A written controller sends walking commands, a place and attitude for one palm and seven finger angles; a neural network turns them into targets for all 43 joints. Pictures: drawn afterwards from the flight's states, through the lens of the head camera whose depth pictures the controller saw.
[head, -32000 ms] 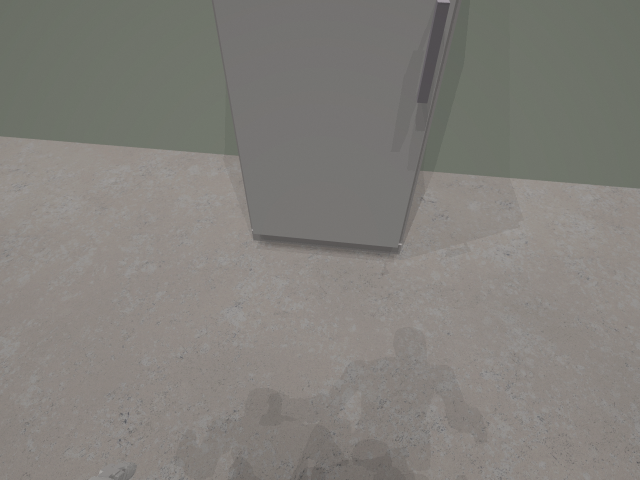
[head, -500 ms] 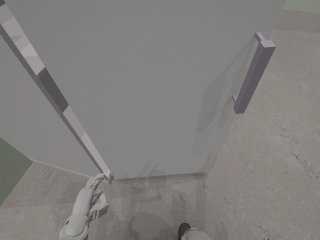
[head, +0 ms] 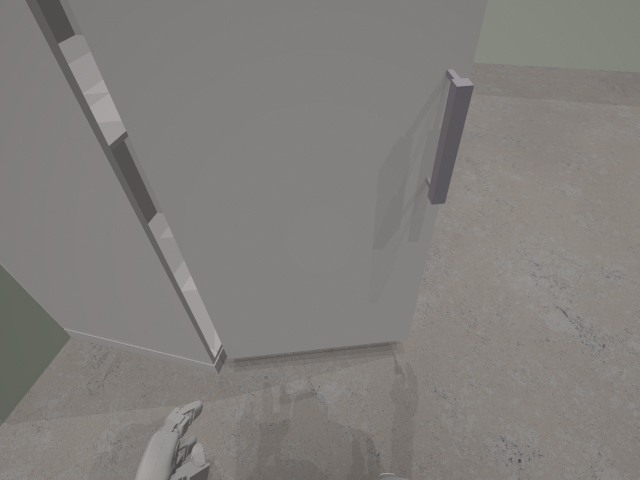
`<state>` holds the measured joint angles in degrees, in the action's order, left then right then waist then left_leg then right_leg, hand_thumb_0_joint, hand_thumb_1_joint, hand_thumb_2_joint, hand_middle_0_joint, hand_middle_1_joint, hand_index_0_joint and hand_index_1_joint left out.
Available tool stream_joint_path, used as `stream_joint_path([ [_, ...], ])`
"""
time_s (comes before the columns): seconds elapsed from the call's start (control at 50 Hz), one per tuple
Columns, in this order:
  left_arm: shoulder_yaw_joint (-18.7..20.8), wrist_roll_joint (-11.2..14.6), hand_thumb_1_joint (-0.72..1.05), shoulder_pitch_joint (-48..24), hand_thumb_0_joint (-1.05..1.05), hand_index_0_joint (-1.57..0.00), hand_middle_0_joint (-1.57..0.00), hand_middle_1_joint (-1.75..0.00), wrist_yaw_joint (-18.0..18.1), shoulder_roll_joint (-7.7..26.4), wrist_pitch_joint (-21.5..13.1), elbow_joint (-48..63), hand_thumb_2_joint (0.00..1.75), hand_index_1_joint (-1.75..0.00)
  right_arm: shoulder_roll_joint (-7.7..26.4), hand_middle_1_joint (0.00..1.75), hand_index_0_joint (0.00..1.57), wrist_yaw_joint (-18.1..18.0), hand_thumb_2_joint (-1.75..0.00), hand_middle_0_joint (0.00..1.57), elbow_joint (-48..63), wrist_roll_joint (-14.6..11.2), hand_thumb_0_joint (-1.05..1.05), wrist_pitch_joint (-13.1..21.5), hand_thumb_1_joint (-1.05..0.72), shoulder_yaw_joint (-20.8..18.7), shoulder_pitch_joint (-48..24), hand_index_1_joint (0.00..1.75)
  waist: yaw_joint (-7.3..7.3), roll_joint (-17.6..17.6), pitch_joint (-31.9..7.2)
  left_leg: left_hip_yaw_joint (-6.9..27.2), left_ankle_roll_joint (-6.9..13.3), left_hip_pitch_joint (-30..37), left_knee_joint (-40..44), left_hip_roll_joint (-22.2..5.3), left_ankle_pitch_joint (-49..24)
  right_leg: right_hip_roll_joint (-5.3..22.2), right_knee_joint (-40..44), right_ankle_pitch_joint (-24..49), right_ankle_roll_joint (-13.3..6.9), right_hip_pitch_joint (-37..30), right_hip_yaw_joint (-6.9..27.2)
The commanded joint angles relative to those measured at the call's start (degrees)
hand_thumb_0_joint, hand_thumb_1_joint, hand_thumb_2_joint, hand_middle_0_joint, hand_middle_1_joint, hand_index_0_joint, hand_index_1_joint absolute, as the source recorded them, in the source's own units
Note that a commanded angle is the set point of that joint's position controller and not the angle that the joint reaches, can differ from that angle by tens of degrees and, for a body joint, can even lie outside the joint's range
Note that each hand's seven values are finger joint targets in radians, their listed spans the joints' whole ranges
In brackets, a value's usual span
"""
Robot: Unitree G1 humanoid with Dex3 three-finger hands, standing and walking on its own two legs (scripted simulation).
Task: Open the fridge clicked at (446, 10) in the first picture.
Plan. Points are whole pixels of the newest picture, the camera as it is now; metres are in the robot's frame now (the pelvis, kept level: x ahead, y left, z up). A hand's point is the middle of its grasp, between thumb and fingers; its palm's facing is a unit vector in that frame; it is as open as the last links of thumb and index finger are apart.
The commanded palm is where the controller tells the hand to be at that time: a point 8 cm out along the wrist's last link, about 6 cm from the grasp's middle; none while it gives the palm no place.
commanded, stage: stop stepping back and stand still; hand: right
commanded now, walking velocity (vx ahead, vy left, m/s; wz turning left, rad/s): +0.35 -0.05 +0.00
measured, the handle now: (443, 141) +0.65 -0.20 +0.09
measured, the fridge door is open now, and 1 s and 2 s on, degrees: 70 70 70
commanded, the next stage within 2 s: let the arm hang, fingers relaxed in 1.20 s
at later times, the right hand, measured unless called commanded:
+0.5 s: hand out of the picture +0.14 -0.29 +0.17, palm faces +0.53 +0.73 -0.43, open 7.4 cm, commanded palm +0.09 -0.31 +0.18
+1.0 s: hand out of the picture +0.20 -0.30 +0.16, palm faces +0.49 +0.75 -0.45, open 7.4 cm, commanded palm +0.13 -0.33 +0.18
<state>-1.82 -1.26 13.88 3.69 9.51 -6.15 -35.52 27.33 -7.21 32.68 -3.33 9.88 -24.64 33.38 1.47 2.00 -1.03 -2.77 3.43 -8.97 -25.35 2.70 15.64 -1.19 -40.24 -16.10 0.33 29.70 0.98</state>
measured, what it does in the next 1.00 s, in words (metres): steps on the spot: right foot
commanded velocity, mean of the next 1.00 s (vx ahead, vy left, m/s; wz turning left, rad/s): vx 0.06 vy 0.01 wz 0.00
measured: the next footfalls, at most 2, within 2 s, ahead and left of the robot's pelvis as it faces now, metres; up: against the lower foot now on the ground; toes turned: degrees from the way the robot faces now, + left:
right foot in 0.18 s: +0.05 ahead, -0.14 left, +0.00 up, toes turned -5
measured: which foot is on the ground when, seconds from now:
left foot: down 0.00-1.00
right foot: up 0.00-0.16, down 0.18-1.00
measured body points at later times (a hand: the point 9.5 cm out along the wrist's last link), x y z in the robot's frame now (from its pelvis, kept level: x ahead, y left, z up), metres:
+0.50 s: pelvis -0.03 +0.00 -0.01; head -0.06 -0.01 +0.44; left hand +0.10 +0.23 -0.11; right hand +0.11 -0.32 +0.20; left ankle +0.02 +0.09 -0.74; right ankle -0.02 -0.13 -0.69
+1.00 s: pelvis +0.01 -0.02 +0.00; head +0.02 -0.03 +0.45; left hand +0.21 +0.20 -0.08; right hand +0.17 -0.34 +0.18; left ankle +0.02 +0.09 -0.73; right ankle +0.01 -0.13 -0.74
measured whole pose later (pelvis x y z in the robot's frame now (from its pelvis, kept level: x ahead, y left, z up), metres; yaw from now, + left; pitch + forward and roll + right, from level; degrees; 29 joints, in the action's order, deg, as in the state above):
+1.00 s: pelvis +0.01 -0.02 +0.00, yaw -4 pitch -1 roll +0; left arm -0.7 0.0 10.9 3.9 11.7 -7.1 -36.0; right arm 22.2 -8.5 23.6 -1.7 11.3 -22.8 28.2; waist 1.2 0.5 1.6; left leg -0.9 0.9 -12.0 -28.4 0.9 15.7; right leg 0.4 -28.7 -15.3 -0.4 12.5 -1.6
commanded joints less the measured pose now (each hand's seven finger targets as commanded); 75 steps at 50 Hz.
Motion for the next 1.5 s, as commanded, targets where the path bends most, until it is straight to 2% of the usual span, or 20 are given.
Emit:
stream_joint_path([
  [0.0,4.40,1.15,0.90,-4.97,0.00,-0.20,-0.20,-0.30,1.64,9.70,-1.61,5.74,0.90,-0.30,4.68,0.30,0.20,-1.07,-0.90,0.20,-1.26,-0.04,0.00,1.09,-0.90,-2.52,-14.20,0.30,-3.39,8.14,6.66,17.33,6.87,-27.92,18.17,-20.10,29.69,3.47,-25.74,-4.00,-0.05,-6.37,2.95],
  [0.1,3.30,0.64,0.90,-5.68,0.00,-0.20,-0.20,-0.30,3.08,9.11,-4.11,5.54,0.90,-0.30,4.87,0.30,0.20,-2.76,-0.90,0.20,1.03,2.47,0.00,2.67,-0.90,-0.14,-20.70,0.30,-2.58,-1.42,2.72,8.71,4.09,-15.02,4.62,-13.81,24.86,2.02,11.63,-9.10,-3.14,-16.79,-6.32],
  [0.12,3.75,0.97,0.90,-4.49,0.00,-0.20,-0.20,-0.30,2.94,10.32,-5.02,6.62,0.90,-0.30,4.70,0.30,0.20,-2.88,-0.90,0.20,5.15,2.18,0.00,3.29,-0.90,-0.05,-20.38,0.30,-2.83,-9.27,0.35,6.07,2.01,-14.79,-6.76,-9.59,19.40,4.60,20.68,-12.44,-4.91,-20.67,0.36],
  [0.14,4.20,1.03,0.90,-4.16,0.00,-0.20,-0.20,-0.30,2.55,11.62,-5.65,7.90,0.90,-0.30,5.97,0.30,0.20,-3.18,-0.90,0.20,10.44,1.91,0.00,4.52,-0.90,-1.45,-20.64,0.30,-3.01,-22.06,-0.58,-0.34,-1.78,-23.44,-22.61,-2.20,15.04,15.51,26.30,-10.64,-8.99,-27.06,19.84],
  [0.2,4.10,0.54,0.90,-4.62,0.00,-0.20,-0.20,-0.30,0.27,8.18,-7.04,7.47,0.90,-0.30,8.99,0.30,0.20,-2.49,-0.90,0.20,12.32,1.50,0.00,5.92,-0.90,-6.81,-11.12,0.30,-2.77,-18.38,2.25,6.10,-2.81,-27.24,-39.56,-4.03,13.27,20.67,33.39,-22.34,-14.85,-15.28,33.08],
  [0.26,3.71,0.87,0.90,-4.91,0.00,-0.20,-0.20,-0.30,-0.62,8.56,-6.93,6.12,0.90,-0.30,6.94,0.30,0.20,-2.48,-0.90,0.20,9.14,1.69,0.00,6.36,-0.90,-7.54,-1.89,0.30,-1.17,-14.90,2.56,0.60,-2.48,-10.26,-18.36,-4.20,8.92,15.28,28.06,-15.15,-9.85,-5.58,12.39],
  [0.32,4.55,0.50,0.90,-5.36,0.00,-0.20,-0.20,-0.30,0.18,9.77,-5.35,7.85,0.90,-0.30,7.42,0.30,0.20,-2.53,-0.90,0.20,3.58,2.34,0.00,5.90,-0.90,-8.47,-1.37,0.30,-0.02,-9.88,-0.61,-0.96,-1.22,12.78,-3.74,-1.63,10.51,8.42,14.04,-23.11,-5.10,8.83,2.76],
  [0.36,5.87,0.88,0.90,-5.00,0.00,-0.20,-0.20,-0.30,0.28,9.60,-4.09,8.42,0.90,-0.30,8.63,0.30,0.20,-2.01,-0.90,0.20,1.38,1.94,0.00,5.22,-0.90,-8.63,-6.85,0.30,-0.89,13.42,0.56,34.51,8.35,2.95,14.77,-21.91,24.40,-0.16,-20.07,-15.59,-2.15,12.06,-3.69],
  [0.4,4.91,0.35,0.90,-3.27,0.00,-0.20,-0.20,-0.30,-0.43,8.75,-4.66,5.59,0.90,-0.30,8.47,0.30,0.20,-2.13,-0.90,0.20,1.31,1.68,0.00,6.39,-0.90,-8.62,-12.95,0.30,-2.28,5.69,-1.72,33.49,10.43,-2.63,14.17,-23.93,22.76,3.93,-25.85,-11.85,-1.70,7.22,1.84],
  [0.48,3.75,0.52,0.90,-6.24,0.00,-0.20,-0.20,-0.30,1.01,7.90,-4.30,5.71,0.90,-0.30,4.82,0.30,0.20,-1.67,-0.90,0.20,1.53,2.09,0.00,5.97,-0.90,-3.49,-14.46,0.30,-2.39,8.05,2.50,12.85,4.61,-18.90,9.81,-16.63,22.16,4.86,-0.13,-7.04,-2.74,-14.72,-3.01],
  [0.52,3.69,0.25,0.90,-5.56,0.00,-0.20,-0.20,-0.30,1.59,8.26,-4.83,5.22,0.90,-0.30,4.89,0.30,0.20,-1.75,-0.90,0.20,2.72,2.23,0.00,6.11,-0.90,-3.12,-15.02,0.30,-2.51,-0.45,2.08,9.14,1.76,-19.46,3.41,-11.76,21.15,2.23,10.96,-5.55,-2.67,-21.45,-4.78],
  [0.58,4.13,0.92,0.90,-5.68,0.00,-0.20,-0.20,-0.30,1.38,9.81,-5.78,7.10,0.90,-0.30,6.97,0.30,0.20,-2.64,-0.90,0.20,9.11,2.28,0.00,7.67,-0.90,-5.61,-15.96,0.30,-1.10,-17.19,0.80,1.63,-4.17,-13.56,-17.61,-1.86,9.70,16.92,28.01,-16.44,-9.18,-13.71,19.96],
  [0.62,4.07,0.72,0.90,-6.17,0.00,-0.20,-0.20,-0.30,0.82,8.46,-6.41,6.99,0.90,-0.30,6.85,0.30,0.20,-2.30,-0.90,0.20,8.11,3.07,0.00,7.47,-0.90,-6.84,-11.87,0.30,-0.96,-18.61,3.23,2.56,-3.79,-5.13,-15.71,-2.73,8.25,15.59,30.15,-22.78,-8.94,-3.87,16.34],
  [0.68,3.96,1.00,0.90,-5.71,0.00,-0.20,-0.20,-0.30,-0.03,8.58,-6.66,7.20,0.90,-0.30,6.80,0.30,0.20,-2.12,-0.90,0.20,5.25,3.04,0.00,7.38,-0.90,-7.72,-6.75,0.30,-0.72,-7.48,1.82,4.26,-3.25,1.96,0.46,-3.43,0.50,8.24,18.48,-10.81,-4.57,-3.83,4.66],
  [0.74,4.83,1.35,0.90,-4.55,0.00,-0.20,-0.20,-0.30,-0.62,8.17,-5.77,6.78,0.90,-0.30,5.78,0.30,0.20,-1.80,-0.90,0.20,2.93,1.48,0.00,6.73,-0.90,-6.64,-6.78,0.30,-1.74,6.16,-0.51,22.36,2.52,-4.48,10.29,-14.64,2.59,2.44,1.69,-1.68,-1.10,-8.89,-1.48],
  [0.9,3.88,1.52,0.90,-6.62,0.00,-0.20,-0.20,-0.30,0.75,8.91,-4.27,7.83,0.90,-0.30,5.40,0.30,0.20,-2.06,-0.90,0.20,2.91,1.56,0.00,5.72,-0.90,-4.71,-8.47,0.30,-1.09,-5.25,-6.68,5.28,-3.14,0.37,-2.79,-5.35,-22.28,7.66,14.88,27.92,-2.50,-22.14,3.10],
  [1.26,4.05,1.54,0.90,-7.11,0.00,-0.20,-0.20,-0.30,1.39,9.47,-2.82,9.26,0.90,-0.30,5.21,0.30,0.20,-2.41,-0.90,0.20,3.62,0.70,0.00,5.22,-0.90,-5.29,-5.04,0.30,-1.07,-5.67,-5.08,6.36,-2.93,0.91,1.92,-4.97,-15.13,6.12,18.07,13.77,-1.73,-16.70,1.87],
  [1.28,6.61,2.79,0.90,-11.01,0.00,-0.20,-0.20,-0.30,-3.82,16.31,-6.07,-3.14,0.90,-0.30,-4.46,0.30,0.20,5.00,-0.90,0.20,-38.98,3.85,0.00,-2.05,-0.90,20.56,-8.30,0.30,-4.58,-5.49,-0.65,1.61,-2.19,-8.71,-6.33,-7.93,-16.68,7.46,9.55,22.67,-1.19,-16.36,2.34],
  [1.4,4.88,-0.15,0.90,-6.03,0.00,-0.20,-0.20,-0.30,-3.72,15.30,3.13,-5.18,0.90,-0.30,-3.56,0.30,0.20,7.34,-0.90,0.20,-56.43,5.43,0.00,-9.03,-0.90,19.64,-17.05,0.30,-1.78,8.06,-3.67,6.80,-0.24,-5.75,-3.66,-9.15,-7.08,6.55,10.85,11.63,-3.65,-10.04,5.61],
  [1.48,3.41,-0.67,0.90,-4.36,0.00,-0.20,-0.20,-0.30,-3.37,11.90,5.77,-9.85,0.90,-0.30,-4.76,0.30,0.20,6.55,-0.90,0.20,-70.33,4.99,0.00,-10.34,-0.90,22.03,-21.92,0.30,-2.77,2.64,-0.81,8.77,0.36,-9.19,0.68,-9.77,-2.99,4.37,12.36,8.23,-2.57,-14.60,4.14],
])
